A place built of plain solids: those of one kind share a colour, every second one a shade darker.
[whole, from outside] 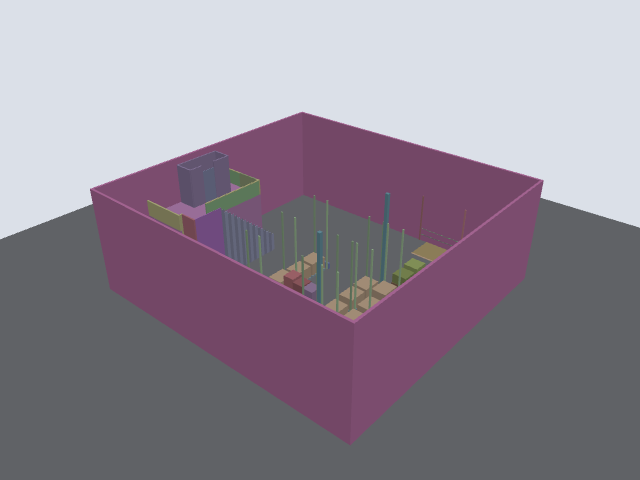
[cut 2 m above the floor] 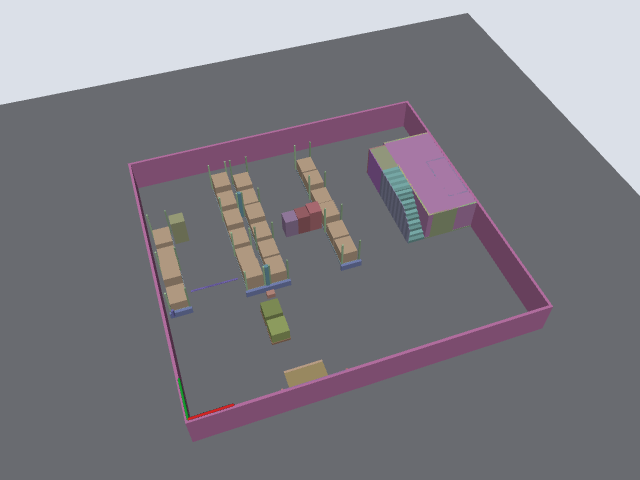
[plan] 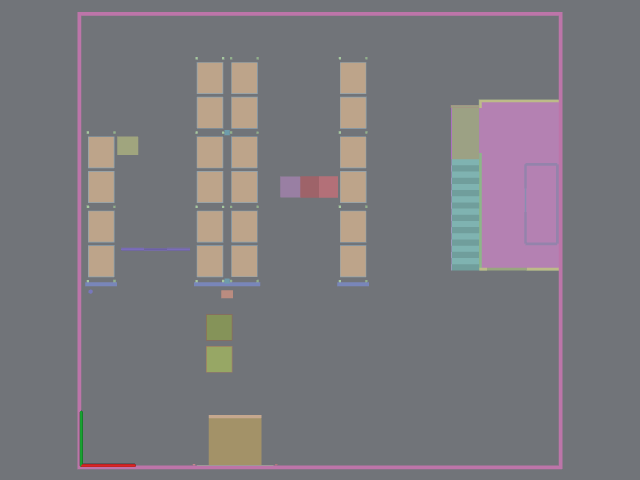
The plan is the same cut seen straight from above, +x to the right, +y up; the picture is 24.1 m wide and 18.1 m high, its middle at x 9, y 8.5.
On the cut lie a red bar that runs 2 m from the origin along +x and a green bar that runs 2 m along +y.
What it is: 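Racking aisles and the goods-in floor of a storage hall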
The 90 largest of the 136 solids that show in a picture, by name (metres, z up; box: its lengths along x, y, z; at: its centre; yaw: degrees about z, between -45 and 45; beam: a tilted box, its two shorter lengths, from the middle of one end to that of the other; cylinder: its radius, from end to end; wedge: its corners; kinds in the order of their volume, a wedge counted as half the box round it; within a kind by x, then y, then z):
{
 "mezz_deck_1": {"box": [3.0, 6.44, 3.75], "at": [16.5, 10.57, 1.82]},
 "wall_1": {"box": [0.15, 17.25, 6.65], "at": [-0.07, 8.48, 3.27]},
 "wall_2": {"box": [18.3, 0.15, 6.65], "at": [9.0, -0.07, 3.27]},
 "wall_3": {"box": [18.3, 0.15, 6.65], "at": [9.0, 17.03, 3.27]},
 "wall_4": {"box": [0.15, 17.25, 6.65], "at": [18.07, 8.48, 3.27]},
 "row_load_1": {"box": [0.95, 1.16, 0.61], "at": [0.75, 7.7, 0.44]},
 "row_load_2": {"box": [0.95, 1.16, 1.06], "at": [0.75, 9.01, 0.67]},
 "row_load_3": {"box": [0.95, 1.16, 0.56], "at": [0.75, 10.5, 0.42]},
 "row_load_4": {"box": [0.95, 1.16, 0.74], "at": [0.75, 11.81, 0.51]},
 "row_load_5": {"box": [0.95, 1.16, 1.01], "at": [4.85, 7.7, 0.64]},
 "row_load_6": {"box": [0.95, 1.16, 0.63], "at": [4.85, 9.01, 0.46]},
 "row_load_7": {"box": [0.95, 1.16, 0.56], "at": [4.85, 10.5, 0.42]},
 "row_load_8": {"box": [0.95, 1.16, 0.84], "at": [4.85, 11.81, 0.56]},
 "row_load_9": {"box": [0.95, 1.16, 0.89], "at": [4.85, 13.3, 0.58]},
 "row_load_10": {"box": [0.95, 1.16, 1.21], "at": [4.85, 14.61, 0.74]},
 "row_load_11": {"box": [0.95, 1.16, 0.78], "at": [6.15, 7.7, 0.53]},
 "row_load_12": {"box": [0.95, 1.16, 0.74], "at": [6.15, 9.01, 0.51]},
 "row_load_13": {"box": [0.95, 1.16, 0.63], "at": [6.15, 10.5, 0.46]},
 "row_load_14": {"box": [0.95, 1.16, 0.88], "at": [6.15, 11.81, 0.58]},
 "row_load_15": {"box": [0.95, 1.16, 0.62], "at": [6.15, 13.3, 0.45]},
 "row_load_16": {"box": [0.95, 1.16, 0.79], "at": [6.15, 14.61, 0.54]},
 "row_load_17": {"box": [0.95, 1.16, 0.81], "at": [10.25, 7.7, 0.54]},
 "row_load_18": {"box": [0.95, 1.16, 0.76], "at": [10.25, 9.01, 0.52]},
 "row_load_19": {"box": [0.95, 1.16, 0.9], "at": [10.25, 10.5, 0.59]},
 "row_load_20": {"box": [0.95, 1.16, 0.76], "at": [10.25, 11.81, 0.52]},
 "row_load_21": {"box": [0.95, 1.16, 0.86], "at": [10.25, 13.3, 0.57]},
 "row_load_22": {"box": [0.95, 1.16, 0.79], "at": [10.25, 14.61, 0.53]},
 "mezz_steps_1": {"box": [1.02, 0.24, 0.83], "at": [14.49, 8.17, 0.36]},
 "mezz_steps_2": {"box": [1.02, 0.24, 1.02], "at": [14.49, 8.4, 0.46]},
 "mezz_steps_3": {"box": [1.02, 0.24, 1.22], "at": [14.49, 8.64, 0.56]},
 "mezz_steps_4": {"box": [1.02, 0.24, 1.41], "at": [14.49, 8.87, 0.66]},
 "mezz_steps_5": {"box": [1.02, 0.24, 1.61], "at": [14.49, 9.1, 0.75]},
 "mezz_steps_6": {"box": [1.02, 0.24, 1.8], "at": [14.49, 9.34, 0.85]},
 "mezz_steps_7": {"box": [1.02, 0.24, 2.0], "at": [14.49, 9.57, 0.95]},
 "mezz_steps_8": {"box": [1.02, 0.24, 2.19], "at": [14.49, 9.8, 1.05]},
 "mezz_steps_9": {"box": [1.02, 0.24, 2.39], "at": [14.49, 10.03, 1.14]},
 "mezz_steps_10": {"box": [1.02, 0.24, 2.58], "at": [14.49, 10.27, 1.24]},
 "mezz_steps_11": {"box": [1.02, 0.24, 2.78], "at": [14.49, 10.5, 1.34]},
 "mezz_steps_12": {"box": [1.02, 0.24, 2.97], "at": [14.49, 10.73, 1.44]},
 "mezz_steps_13": {"box": [1.02, 0.24, 3.16], "at": [14.49, 10.97, 1.53]},
 "mezz_steps_14": {"box": [1.02, 0.24, 3.36], "at": [14.49, 11.2, 1.63]},
 "mezz_steps_15": {"box": [1.02, 0.24, 3.55], "at": [14.49, 11.43, 1.73]},
 "mezz_landing_1": {"box": [1.06, 0.1, 4.71], "at": [14.47, 13.53, 2.3]},
 "mezz_landing_2": {"box": [1.02, 1.94, 3.75], "at": [14.49, 12.51, 1.82]},
 "office_1": {"box": [0.1, 1.2, 6.25], "at": [16.75, 8.95, 3.07]},
 "office_2": {"box": [0.1, 0.9, 6.25], "at": [16.75, 10.9, 3.07]},
 "office_3": {"box": [1.2, 0.1, 6.25], "at": [17.35, 8.35, 3.07]},
 "office_4": {"box": [1.2, 0.1, 6.25], "at": [17.35, 11.35, 3.07]},
 "office_5": {"box": [0.1, 3.0, 6.25], "at": [17.95, 9.85, 3.07]},
 "row_pal_1": {"box": [1.0, 1.21, 0.19], "at": [0.75, 7.7, 0.04]},
 "row_pal_2": {"box": [1.0, 1.21, 0.19], "at": [0.75, 9.01, 0.04]},
 "row_pal_3": {"box": [1.0, 1.21, 0.19], "at": [0.75, 10.5, 0.04]},
 "row_pal_4": {"box": [1.0, 1.21, 0.19], "at": [0.75, 11.81, 0.04]},
 "row_pal_5": {"box": [1.0, 1.21, 0.19], "at": [4.85, 7.7, 0.04]},
 "row_pal_6": {"box": [1.0, 1.21, 0.19], "at": [4.85, 9.01, 0.04]},
 "row_pal_7": {"box": [1.0, 1.21, 0.19], "at": [4.85, 10.5, 0.04]},
 "row_pal_8": {"box": [1.0, 1.21, 0.19], "at": [4.85, 14.61, 0.04]},
 "row_pal_9": {"box": [1.0, 1.21, 0.19], "at": [6.15, 7.7, 0.04]},
 "row_pal_10": {"box": [1.0, 1.21, 0.19], "at": [6.15, 9.01, 0.04]},
 "row_pal_11": {"box": [1.0, 1.21, 0.19], "at": [6.15, 10.5, 0.04]},
 "row_pal_12": {"box": [1.0, 1.21, 0.19], "at": [6.15, 11.81, 0.04]},
 "row_pal_13": {"box": [1.0, 1.21, 0.19], "at": [6.15, 13.3, 0.04]},
 "row_pal_14": {"box": [1.0, 1.21, 0.19], "at": [6.15, 14.61, 0.04]},
 "row_pal_15": {"box": [1.0, 1.21, 0.19], "at": [10.25, 7.7, 0.04]},
 "row_pal_16": {"box": [1.0, 1.21, 0.19], "at": [10.25, 9.01, 0.04]},
 "row_pal_17": {"box": [1.0, 1.21, 0.19], "at": [10.25, 10.5, 0.04]},
 "row_pal_18": {"box": [1.0, 1.21, 0.19], "at": [10.25, 11.81, 0.04]},
 "row_pal_19": {"box": [1.0, 1.21, 0.19], "at": [10.25, 13.3, 0.04]},
 "row_pal_20": {"box": [1.0, 1.21, 0.19], "at": [10.25, 14.61, 0.04]},
 "mezz_par_whole_1": {"box": [0.1, 4.33, 4.75], "at": [15.05, 9.62, 2.32]},
 "mezz_par_whole_2": {"box": [3.0, 0.1, 4.75], "at": [16.5, 13.74, 2.32]},
 "mezz_par_whole_3": {"box": [1.2, 0.1, 4.75], "at": [17.4, 7.4, 2.32]},
 "mezz_par_1": {"box": [0.1, 4.33, 4.71], "at": [15.05, 9.62, 2.3]},
 "mezz_par_2": {"box": [1.2, 0.1, 4.71], "at": [17.4, 7.4, 2.3]},
 "narrow_pinch_stack_1": {"box": [0.72, 0.81, 1.38], "at": [8.61, 10.5, 0.64]},
 "narrow_pinch_stack_2": {"box": [0.72, 0.81, 1.55], "at": [9.32, 10.5, 0.73]},
 "lane_load_1": {"box": [0.95, 0.95, 0.71], "at": [5.2, 4.0, 0.49]},
 "lane_load_2": {"box": [0.95, 0.95, 0.62], "at": [5.2, 5.2, 0.45]},
 "left_cage_1": {"box": [0.8, 0.7, 1.75], "at": [1.75, 12.06, 0.82]},
 "narrow_pinch_cartons_1": {"box": [0.76, 0.8, 1.31], "at": [7.88, 10.5, 0.61]},
 "mezz_gate_1": {"box": [1.5, 0.1, 4.75], "at": [16.05, 7.4, 2.32]},
 "column_row_1": {"box": [0.2, 0.2, 6.65], "at": [5.5, 6.95, 3.27]},
 "column_row_2": {"box": [0.2, 0.2, 6.65], "at": [5.5, 12.55, 3.27]},
 "mezz_landing_whole_1": {"box": [1.06, 0.1, 4.75], "at": [14.47, 13.53, 2.32]},
 "lane_pal_1": {"box": [1.0, 1.0, 0.19], "at": [5.2, 4.0, 0.04]},
 "lane_pal_2": {"box": [1.0, 1.0, 0.19], "at": [5.2, 5.2, 0.04]},
 "mezz_rail_head_1": {"box": [0.04, 1.94, 4.75], "at": [13.96, 12.51, 2.32]},
 "office_door_leaf_1": {"box": [0.06, 0.9, 5.85], "at": [16.75, 10.0, 2.87]},
 "leveller_1": {"box": [2.0, 1.78, 0.07], "at": [5.8, 0.89, -0.02]},
 "guard_row_1": {"box": [2.5, 0.15, 0.45], "at": [5.5, 6.83, 0.17]}
}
